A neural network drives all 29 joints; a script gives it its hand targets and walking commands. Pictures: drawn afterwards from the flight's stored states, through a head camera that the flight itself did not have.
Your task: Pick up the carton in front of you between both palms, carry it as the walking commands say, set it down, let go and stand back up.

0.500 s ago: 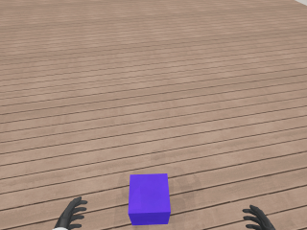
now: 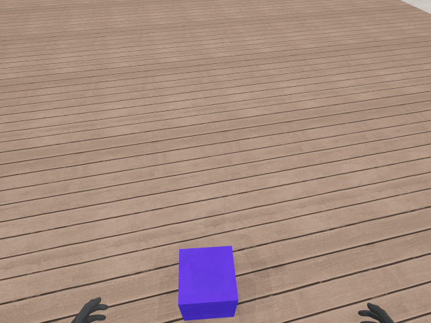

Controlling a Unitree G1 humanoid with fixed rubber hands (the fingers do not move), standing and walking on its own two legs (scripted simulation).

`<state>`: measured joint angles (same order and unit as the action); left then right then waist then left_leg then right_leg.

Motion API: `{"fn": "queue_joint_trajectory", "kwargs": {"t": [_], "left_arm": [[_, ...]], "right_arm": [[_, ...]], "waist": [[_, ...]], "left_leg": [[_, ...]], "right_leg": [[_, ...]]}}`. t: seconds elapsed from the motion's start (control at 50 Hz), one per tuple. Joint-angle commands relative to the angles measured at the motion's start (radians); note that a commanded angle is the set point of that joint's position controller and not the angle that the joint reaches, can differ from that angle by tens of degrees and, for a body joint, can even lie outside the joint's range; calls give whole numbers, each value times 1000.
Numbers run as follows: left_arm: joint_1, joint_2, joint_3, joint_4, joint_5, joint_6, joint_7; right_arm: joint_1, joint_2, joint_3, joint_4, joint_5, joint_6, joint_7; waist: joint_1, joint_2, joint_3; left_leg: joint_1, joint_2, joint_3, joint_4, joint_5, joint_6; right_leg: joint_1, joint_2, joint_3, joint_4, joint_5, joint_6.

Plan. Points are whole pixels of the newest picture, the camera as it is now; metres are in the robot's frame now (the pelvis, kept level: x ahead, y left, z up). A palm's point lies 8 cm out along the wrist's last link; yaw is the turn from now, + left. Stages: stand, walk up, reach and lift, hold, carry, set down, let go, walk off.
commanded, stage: stand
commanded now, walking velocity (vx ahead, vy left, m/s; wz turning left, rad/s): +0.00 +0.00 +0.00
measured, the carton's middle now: (207, 283) +0.40 +0.06 -0.65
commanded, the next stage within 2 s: none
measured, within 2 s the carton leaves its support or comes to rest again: neither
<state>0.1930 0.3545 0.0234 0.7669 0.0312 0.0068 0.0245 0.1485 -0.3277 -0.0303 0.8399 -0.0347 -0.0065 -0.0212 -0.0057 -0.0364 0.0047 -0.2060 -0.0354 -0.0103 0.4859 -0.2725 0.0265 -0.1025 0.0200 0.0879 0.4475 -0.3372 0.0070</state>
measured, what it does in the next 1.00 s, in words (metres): stands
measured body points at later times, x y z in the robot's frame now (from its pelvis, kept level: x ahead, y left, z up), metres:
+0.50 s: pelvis -0.02 +0.00 +0.01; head -0.02 +0.01 +0.46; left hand +0.09 +0.30 -0.11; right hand +0.10 -0.31 -0.10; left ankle -0.01 +0.10 -0.74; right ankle -0.06 -0.13 -0.74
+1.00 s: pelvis -0.03 +0.00 +0.01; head -0.03 +0.01 +0.46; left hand +0.07 +0.31 -0.11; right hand +0.08 -0.32 -0.10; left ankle -0.01 +0.10 -0.74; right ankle -0.06 -0.13 -0.74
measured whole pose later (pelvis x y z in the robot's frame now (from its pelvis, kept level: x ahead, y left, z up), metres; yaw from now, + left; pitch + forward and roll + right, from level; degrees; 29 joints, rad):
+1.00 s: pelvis -0.03 +0.00 +0.01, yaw +1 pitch -2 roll +0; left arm 0.16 0.38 0.01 0.98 0.02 -0.01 0.02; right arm 0.11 -0.37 -0.01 1.04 -0.01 -0.01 -0.01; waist -0.01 -0.02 0.03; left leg -0.16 -0.03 -0.03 0.37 -0.17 0.02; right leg -0.05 0.02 0.07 0.34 -0.25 0.01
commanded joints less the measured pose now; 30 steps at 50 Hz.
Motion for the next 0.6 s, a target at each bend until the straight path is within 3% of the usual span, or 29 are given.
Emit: {"fn": "queue_joint_trajectory", "kwargs": {"t": [0.0, 0.58], "left_arm": [[-16, 141, 32, -42, -1, -14, 4], [-48, 176, 19, 114, -9, -25, -3]], "right_arm": [[-34, -170, -38, -40, 2, -13, -4], [-66, -205, -21, 110, 14, -18, 3]], "waist": [[2, 31, -54], [-1, 35, -5]], "left_leg": [[100, 120, -110, -54, 356, 0], [106, 134, -136, -144, 227, 4]], "right_leg": [[-57, -87, 49, -50, 319, -7], [-47, -106, 69, -144, 211, -17]]}}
